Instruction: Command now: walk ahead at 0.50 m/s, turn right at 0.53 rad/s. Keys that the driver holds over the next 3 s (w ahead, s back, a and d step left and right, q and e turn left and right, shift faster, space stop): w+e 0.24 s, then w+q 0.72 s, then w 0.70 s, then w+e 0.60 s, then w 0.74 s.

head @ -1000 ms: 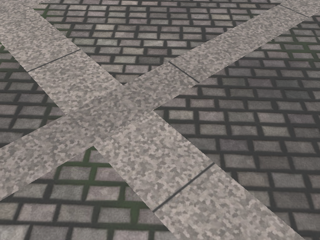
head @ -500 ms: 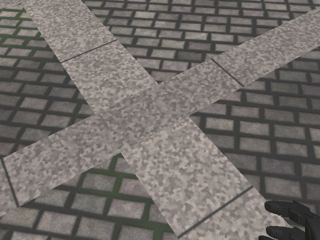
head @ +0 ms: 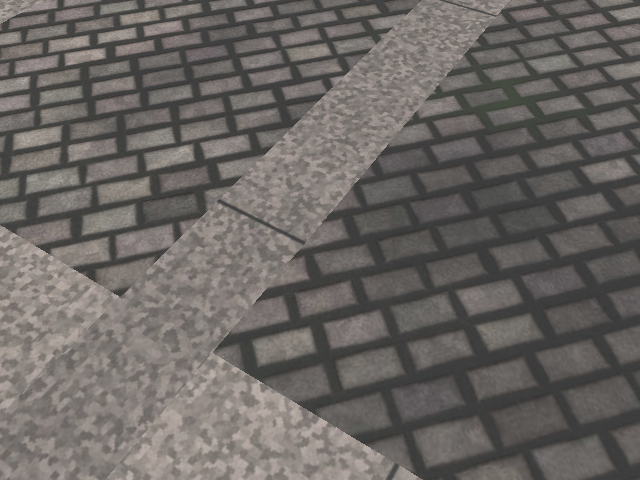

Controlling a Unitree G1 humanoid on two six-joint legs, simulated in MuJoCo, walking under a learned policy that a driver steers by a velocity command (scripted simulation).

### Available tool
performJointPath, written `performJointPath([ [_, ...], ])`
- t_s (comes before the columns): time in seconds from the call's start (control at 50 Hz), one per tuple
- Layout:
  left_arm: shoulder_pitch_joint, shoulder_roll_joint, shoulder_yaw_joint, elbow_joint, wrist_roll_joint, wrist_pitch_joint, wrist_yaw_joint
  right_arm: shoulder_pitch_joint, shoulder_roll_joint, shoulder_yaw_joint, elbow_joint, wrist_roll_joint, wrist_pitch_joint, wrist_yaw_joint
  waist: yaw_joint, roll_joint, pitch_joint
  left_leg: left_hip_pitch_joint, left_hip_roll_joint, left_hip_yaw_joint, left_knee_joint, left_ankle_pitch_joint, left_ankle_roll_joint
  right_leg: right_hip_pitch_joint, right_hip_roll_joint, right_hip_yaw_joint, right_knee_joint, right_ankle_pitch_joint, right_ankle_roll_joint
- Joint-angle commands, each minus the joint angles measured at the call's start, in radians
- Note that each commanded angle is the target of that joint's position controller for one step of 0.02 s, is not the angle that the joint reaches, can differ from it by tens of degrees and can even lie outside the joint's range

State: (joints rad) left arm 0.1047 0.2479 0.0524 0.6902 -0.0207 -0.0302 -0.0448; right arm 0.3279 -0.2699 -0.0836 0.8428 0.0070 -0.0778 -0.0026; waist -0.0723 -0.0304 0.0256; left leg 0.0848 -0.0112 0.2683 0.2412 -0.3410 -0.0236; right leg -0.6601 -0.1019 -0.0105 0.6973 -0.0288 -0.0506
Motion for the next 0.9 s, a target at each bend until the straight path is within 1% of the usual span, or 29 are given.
performJointPath([
  [0.02,-0.062,0.097,0.03,-0.112,0.001,-0.007,-0.014,-0.026,-0.205,-0.051,-0.054,0.015,0.012,-0.01,0.04,0.096,0.025,0.025,0.31,-0.06,0.072,0.819,0.147,0.037,0.06,-0.076,-0.04,-0.129,-0.048],
  [0.04,0.013,0.125,0.047,-0.103,0.001,-0.002,-0.013,-0.035,-0.219,-0.054,-0.056,0.02,0.02,-0.012,0.086,0.114,-0.029,0.024,0.299,-0.045,0.196,0.976,0.134,0.148,0.106,-0.106,-0.044,-0.175,-0.071],
  [0.06,0.162,0.171,0.075,-0.07,-0.002,-0.001,-0.005,-0.056,-0.22,-0.051,-0.061,0.027,0.027,-0.014,0.175,0.103,-0.105,-0.034,0.263,-0.018,0.395,1.025,0.106,0.356,0.16,-0.124,-0.107,-0.138,-0.104],
  [0.08,0.337,0.251,0.113,-0.029,-0.002,0.007,0.013,-0.05,-0.19,-0.038,-0.075,0.015,0.023,-0.02,0.251,0.042,-0.198,-0.256,0.223,-0.015,0.683,0.796,0.059,0.669,0.118,0.0,-0.135,-0.095,-0.152],
  [0.1,0.317,0.373,0.129,-0.031,-0.013,-0.001,0.023,0.046,-0.029,0.014,-0.134,-0.034,-0.001,-0.008,0.124,-0.245,-0.265,-0.739,0.026,-0.083,1.059,-0.172,-0.01,1.016,-0.149,0.557,-0.199,-0.2,-0.333],
  [0.12,0.353,0.306,0.105,-0.07,-0.002,-0.019,0.018,-0.037,-0.088,0.013,-0.15,0.003,-0.044,0.005,0.187,-0.148,-0.436,-0.866,-0.027,-0.34,1.201,-0.265,-0.004,1.098,-0.239,0.88,-0.379,-0.353,-0.406],
  [0.14,0.323,0.238,0.087,-0.059,0.009,-0.03,0.015,-0.145,-0.144,-0.002,-0.179,0.043,-0.064,0.013,0.207,-0.081,-0.304,-0.951,0.027,-0.366,1.192,-0.164,0.022,1.026,-0.214,0.741,-0.407,-0.3,-0.338],
  [0.16,0.262,0.206,0.076,-0.064,0.004,-0.037,0.017,-0.162,-0.131,0.006,-0.185,0.034,-0.074,0.008,0.164,-0.013,-0.209,-0.93,0.073,-0.362,1.103,-0.073,0.039,0.878,-0.176,0.615,-0.398,-0.217,-0.299],
  [0.18,0.184,0.164,0.062,-0.075,0.003,-0.035,0.018,-0.177,-0.131,0.003,-0.17,-0.001,-0.072,-0.002,0.121,0.057,-0.13,-0.854,0.109,-0.352,1.009,-0.018,0.04,0.718,-0.127,0.497,-0.409,-0.108,-0.254],
  [0.2,0.143,0.156,0.056,-0.095,0.018,-0.038,0.023,-0.145,-0.141,-0.005,-0.173,-0.009,-0.062,-0.002,0.076,0.001,-0.12,-0.775,0.127,-0.366,0.968,0.011,0.031,0.613,-0.118,0.457,-0.422,0.003,-0.266],
  [0.24,0.121,0.153,0.055,-0.1,0.016,-0.042,0.029,-0.122,-0.139,-0.009,-0.168,-0.018,-0.039,0.001,0.05,0.007,-0.096,-0.716,0.132,-0.357,0.884,0.027,0.005,0.516,-0.088,0.396,-0.453,0.09,-0.266],
  [0.26,0.123,0.154,0.053,-0.091,0.018,-0.046,0.035,-0.114,-0.118,-0.003,-0.155,-0.017,-0.028,0.002,0.043,0.018,-0.091,-0.709,0.134,-0.337,0.842,0.054,-0.006,0.488,-0.08,0.34,-0.462,0.131,-0.258],
  [0.32,0.167,0.164,0.05,-0.053,0.015,-0.053,0.047,-0.192,-0.073,0.018,-0.16,-0.017,-0.015,0.006,0.079,-0.005,-0.049,-0.72,0.137,-0.307,0.644,0.255,-0.026,0.457,-0.043,0.21,-0.487,0.212,-0.218],
  [0.4,0.216,0.177,0.046,-0.012,0.015,-0.059,0.046,-0.311,-0.061,0.03,-0.175,0.004,-0.02,0.023,0.145,-0.031,-0.015,-0.676,0.105,-0.276,0.414,0.503,-0.001,0.484,-0.032,0.135,-0.512,0.076,-0.166],
  [0.46,0.249,0.186,0.048,0.022,0.016,-0.059,0.041,-0.371,-0.075,0.029,-0.2,0.014,-0.023,0.039,0.172,-0.025,0.024,-0.744,0.095,-0.283,0.346,0.488,0.033,0.604,-0.086,0.138,-0.502,0.054,-0.158],
  [0.52,0.265,0.194,0.053,0.048,0.016,-0.045,0.047,-0.396,-0.077,0.029,-0.227,0.015,-0.027,0.06,0.172,-0.023,0.04,-0.813,0.071,-0.281,0.314,0.358,0.075,0.737,-0.134,0.119,-0.448,0.178,-0.141],
  [0.56,0.236,0.209,0.057,0.045,0.015,-0.035,0.056,-0.345,-0.092,0.021,-0.226,0.012,-0.027,0.07,0.134,-0.044,0.0,-0.729,0.028,-0.247,0.304,0.265,0.107,0.77,-0.132,0.078,-0.365,0.441,-0.114],
  [0.58,0.222,0.219,0.06,0.04,0.017,-0.03,0.061,-0.281,-0.113,0.009,-0.214,0.009,-0.024,0.068,0.1,-0.064,-0.054,-0.629,-0.009,-0.214,0.312,0.23,0.126,0.775,-0.121,0.056,-0.284,0.633,-0.098],
  [0.6,0.198,0.219,0.057,0.032,0.016,-0.021,0.067,-0.156,-0.147,-0.012,-0.184,0.005,-0.02,0.063,0.027,-0.051,-0.128,-0.455,-0.053,-0.182,0.279,0.257,0.153,0.744,-0.084,0.012,-0.122,0.767,-0.073],
  [0.62,0.193,0.204,0.048,0.017,0.023,-0.023,0.076,-0.007,-0.199,-0.033,-0.158,0.004,-0.016,0.053,-0.043,-0.015,-0.218,-0.184,0.013,-0.296,0.286,0.324,0.202,0.57,-0.054,-0.017,0.111,0.639,-0.034],
  [0.64,0.296,0.112,0.017,-0.023,0.038,-0.045,0.066,0.086,-0.303,-0.058,-0.159,-0.003,-0.017,0.046,-0.006,0.219,-0.354,0.213,0.275,-0.791,0.257,0.243,0.391,0.15,0.117,-0.033,0.532,0.039,0.05],
  [0.66,0.28,0.119,0.006,-0.014,0.035,-0.074,0.051,0.118,-0.236,-0.041,-0.143,0.015,-0.014,0.048,-0.027,0.257,-0.437,0.34,0.34,-1.088,0.103,0.115,0.441,-0.042,0.19,0.108,0.666,-0.512,0.059],
  [0.68,0.192,0.176,0.019,-0.041,-0.002,-0.095,0.035,0.074,-0.188,-0.027,-0.153,0.016,-0.007,0.04,-0.045,0.185,-0.302,0.262,0.312,-0.96,0.082,0.024,0.382,-0.146,0.121,0.152,0.704,-0.459,0.045],
  [0.7,0.122,0.175,0.014,-0.061,-0.006,-0.108,0.032,0.015,-0.169,-0.021,-0.169,0.012,-0.001,0.035,-0.028,0.093,-0.197,0.113,0.275,-0.843,0.067,0.056,0.345,-0.148,0.076,0.132,0.643,-0.383,0.034],
  [0.72,0.074,0.166,0.017,-0.067,0.021,-0.11,0.038,-0.04,-0.144,-0.01,-0.179,0.008,0.005,0.035,0.005,0.0,-0.099,-0.049,0.229,-0.747,0.038,0.149,0.309,-0.11,0.044,0.11,0.541,-0.331,0.033],
  [0.74,0.094,0.17,0.024,-0.076,0.032,-0.104,0.042,-0.07,-0.14,-0.005,-0.194,-0.002,0.004,0.031,0.048,0.042,-0.079,-0.148,0.214,-0.713,0.016,0.25,0.318,-0.047,0.022,0.111,0.48,-0.299,0.045],
  [0.8,0.141,0.144,0.021,-0.069,0.041,-0.078,0.05,-0.096,-0.143,-0.007,-0.202,0.0,0.004,0.019,0.092,0.08,-0.064,-0.289,0.164,-0.621,-0.016,0.402,0.325,0.031,0.009,0.085,0.361,-0.278,0.087],
  [0.84,0.081,0.119,0.011,-0.087,0.044,-0.071,0.056,-0.076,-0.171,-0.016,-0.191,0.006,0.003,0.008,0.077,0.077,-0.043,-0.344,0.136,-0.564,-0.022,0.456,0.311,0.037,0.023,0.063,0.229,-0.178,0.114],
  [0.9,-0.035,0.087,-0.002,-0.108,0.039,-0.077,0.052,-0.033,-0.181,-0.021,-0.17,0.018,0.014,-0.005,0.029,0.098,-0.043,-0.38,0.079,-0.517,0.003,0.391,0.257,0.121,0.069,0.056,-0.01,0.04,0.124],
])
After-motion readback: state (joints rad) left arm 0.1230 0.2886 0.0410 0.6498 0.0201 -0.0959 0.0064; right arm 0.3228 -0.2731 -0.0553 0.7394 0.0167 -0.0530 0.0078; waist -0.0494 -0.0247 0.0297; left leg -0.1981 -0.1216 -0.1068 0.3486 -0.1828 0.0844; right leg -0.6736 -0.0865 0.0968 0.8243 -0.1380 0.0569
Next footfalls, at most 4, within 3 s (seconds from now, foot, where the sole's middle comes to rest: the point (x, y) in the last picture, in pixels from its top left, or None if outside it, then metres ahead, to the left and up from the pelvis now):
0.08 right None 0.22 -0.12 -0.77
0.62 left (301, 441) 0.56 0.05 -0.77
1.08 right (373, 320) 0.83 -0.14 -0.77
1.60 left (247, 259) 1.04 0.16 -0.77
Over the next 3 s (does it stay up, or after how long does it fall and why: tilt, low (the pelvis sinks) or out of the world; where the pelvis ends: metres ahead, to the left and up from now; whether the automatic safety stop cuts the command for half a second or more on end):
stays up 1.68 0.05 0.02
